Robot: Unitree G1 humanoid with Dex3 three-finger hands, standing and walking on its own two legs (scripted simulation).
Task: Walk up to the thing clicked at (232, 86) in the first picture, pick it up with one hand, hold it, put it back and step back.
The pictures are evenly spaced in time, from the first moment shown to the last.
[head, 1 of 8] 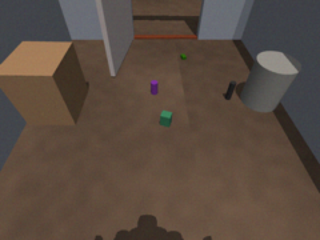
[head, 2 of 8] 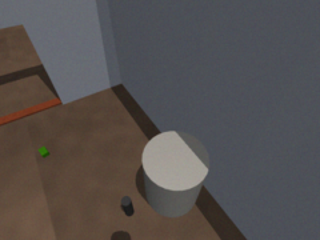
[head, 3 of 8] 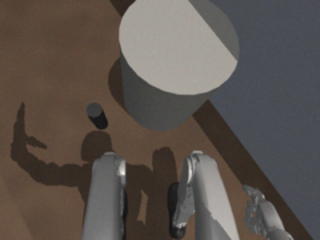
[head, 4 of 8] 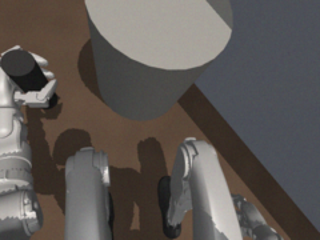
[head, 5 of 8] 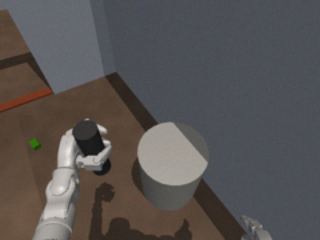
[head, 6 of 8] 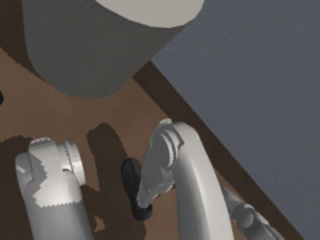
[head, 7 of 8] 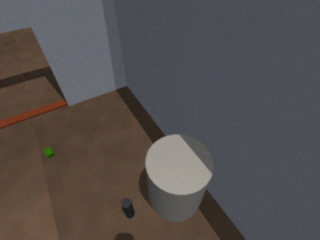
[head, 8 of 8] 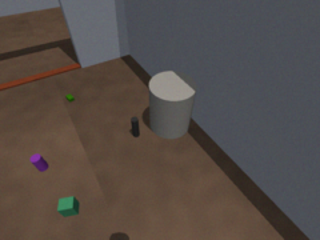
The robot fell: no
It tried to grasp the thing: yes
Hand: left
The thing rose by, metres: 0.69
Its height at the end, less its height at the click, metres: +0.00
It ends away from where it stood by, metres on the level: 0.01
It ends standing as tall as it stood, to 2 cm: yes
